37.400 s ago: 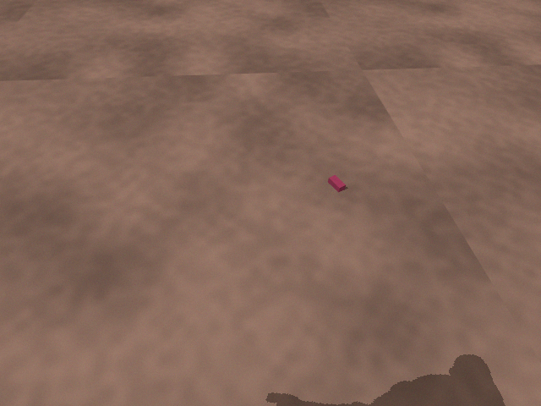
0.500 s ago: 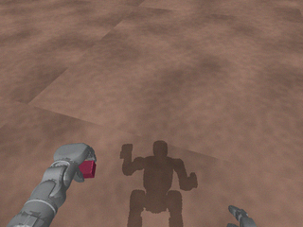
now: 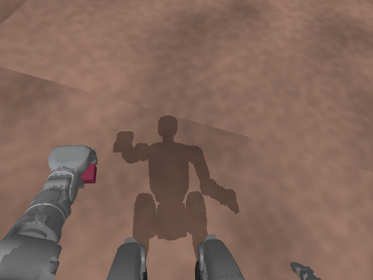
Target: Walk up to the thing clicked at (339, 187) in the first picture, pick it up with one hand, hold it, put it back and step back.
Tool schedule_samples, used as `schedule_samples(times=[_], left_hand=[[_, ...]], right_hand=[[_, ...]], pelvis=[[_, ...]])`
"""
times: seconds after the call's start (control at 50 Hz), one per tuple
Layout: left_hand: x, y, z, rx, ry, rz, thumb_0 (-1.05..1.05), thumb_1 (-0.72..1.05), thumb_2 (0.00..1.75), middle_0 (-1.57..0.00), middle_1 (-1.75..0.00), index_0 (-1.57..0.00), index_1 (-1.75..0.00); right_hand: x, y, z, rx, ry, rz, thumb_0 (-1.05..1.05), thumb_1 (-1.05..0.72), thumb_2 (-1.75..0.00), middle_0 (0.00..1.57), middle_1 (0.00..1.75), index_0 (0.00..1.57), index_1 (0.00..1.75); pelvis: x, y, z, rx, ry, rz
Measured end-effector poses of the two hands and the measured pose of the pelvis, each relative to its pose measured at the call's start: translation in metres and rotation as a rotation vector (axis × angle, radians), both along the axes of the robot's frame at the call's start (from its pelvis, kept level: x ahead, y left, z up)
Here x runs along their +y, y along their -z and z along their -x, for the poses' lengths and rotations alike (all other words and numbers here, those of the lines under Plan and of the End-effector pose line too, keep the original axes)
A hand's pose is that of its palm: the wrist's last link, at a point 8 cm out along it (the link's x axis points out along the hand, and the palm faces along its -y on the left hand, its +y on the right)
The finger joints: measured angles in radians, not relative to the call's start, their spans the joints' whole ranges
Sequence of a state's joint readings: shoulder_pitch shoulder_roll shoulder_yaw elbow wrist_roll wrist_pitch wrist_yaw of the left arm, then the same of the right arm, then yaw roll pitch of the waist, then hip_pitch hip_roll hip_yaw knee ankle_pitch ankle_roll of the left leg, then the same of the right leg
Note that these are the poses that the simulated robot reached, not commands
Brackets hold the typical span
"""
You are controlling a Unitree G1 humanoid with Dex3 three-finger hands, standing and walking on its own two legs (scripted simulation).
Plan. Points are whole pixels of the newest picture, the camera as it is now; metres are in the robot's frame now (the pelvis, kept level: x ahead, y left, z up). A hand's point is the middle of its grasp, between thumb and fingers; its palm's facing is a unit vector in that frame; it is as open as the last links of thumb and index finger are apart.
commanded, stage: crouch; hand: left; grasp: from above
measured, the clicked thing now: (77, 173) +0.39 +0.25 -0.14
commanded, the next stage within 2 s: lower in 1.52 s
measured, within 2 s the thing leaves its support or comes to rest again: neither
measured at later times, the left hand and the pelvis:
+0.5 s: hand (95, 186) +0.42 +0.25 -0.33, palm faces -0.44 -0.03 -0.90, open 7.0 cm; pelvis -0.03 +0.01 -0.19, yaw -2 degrees
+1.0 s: hand (101, 187) +0.45 +0.26 -0.44, palm faces -0.46 -0.04 -0.89, open 7.0 cm; pelvis -0.04 +0.01 -0.28, yaw -5 degrees
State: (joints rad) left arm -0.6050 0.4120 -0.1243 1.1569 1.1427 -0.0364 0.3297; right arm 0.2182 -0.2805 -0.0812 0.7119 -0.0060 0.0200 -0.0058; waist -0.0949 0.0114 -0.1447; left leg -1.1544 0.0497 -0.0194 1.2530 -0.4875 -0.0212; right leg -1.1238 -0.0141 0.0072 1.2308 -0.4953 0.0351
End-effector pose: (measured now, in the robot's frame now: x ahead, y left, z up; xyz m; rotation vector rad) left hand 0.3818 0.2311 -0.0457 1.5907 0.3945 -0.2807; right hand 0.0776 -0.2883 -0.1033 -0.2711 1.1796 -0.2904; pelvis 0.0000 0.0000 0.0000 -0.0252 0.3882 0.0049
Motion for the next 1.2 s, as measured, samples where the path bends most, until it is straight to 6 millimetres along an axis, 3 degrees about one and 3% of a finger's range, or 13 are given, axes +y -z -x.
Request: schedule_samples(times=[0.14,0.24,0.38,0.56,0.76,1.2], left_hand=[[0.001,0.072,-0.021,-0.019,-0.026,0.008,-0.01,0.45,0.04,-0.96,-0.19,-1.00,-0.15],[0.006,0.118,-0.028,0.000,-0.052,0.008,-0.01,0.46,0.04,-0.96,-0.19,-1.00,-0.14],[0.015,0.182,-0.034,0.048,-0.055,0.029,0.00,0.46,0.02,-0.97,-0.17,-1.01,-0.13],[0.025,0.251,-0.050,0.012,-0.031,0.048,0.00,0.46,0.02,-0.97,-0.16,-1.02,-0.11],[0.027,0.295,-0.067,0.008,-0.054,0.046,0.00,0.45,0.02,-0.98,-0.15,-1.03,-0.10],[0.033,0.359,-0.080,0.040,-0.047,0.060,0.00,0.46,0.00,-0.99,-0.13,-1.04,-0.07]], right_hand=[[0.011,0.070,0.050,0.116,0.054,0.000,0.01,-0.89,-0.89,0.20,0.30,0.20,0.30],[0.025,0.115,0.070,0.159,0.069,-0.028,0.01,-0.89,-0.89,0.20,0.30,0.20,0.30],[0.034,0.166,0.073,0.174,0.034,-0.052,0.01,-0.88,-0.89,0.20,0.30,0.20,0.30],[0.021,0.213,0.062,0.187,-0.055,-0.010,0.01,-0.89,-0.89,0.20,0.30,0.20,0.30],[0.011,0.246,0.063,0.208,-0.074,0.009,0.01,-0.89,-0.89,0.20,0.30,0.20,0.30],[0.023,0.295,0.104,0.318,-0.069,-0.027,0.00,-0.89,-0.89,0.20,0.30,0.20,0.30]], pelvis=[[0.006,0.064,0.012,0.119,0.007,0.014],[0.009,0.103,0.021,0.169,0.010,0.021],[0.008,0.153,0.030,0.225,0.012,0.032],[0.005,0.212,0.035,0.261,0.012,0.056],[0.005,0.251,0.038,0.260,0.025,0.067],[0.006,0.309,0.042,0.224,0.047,0.086]])
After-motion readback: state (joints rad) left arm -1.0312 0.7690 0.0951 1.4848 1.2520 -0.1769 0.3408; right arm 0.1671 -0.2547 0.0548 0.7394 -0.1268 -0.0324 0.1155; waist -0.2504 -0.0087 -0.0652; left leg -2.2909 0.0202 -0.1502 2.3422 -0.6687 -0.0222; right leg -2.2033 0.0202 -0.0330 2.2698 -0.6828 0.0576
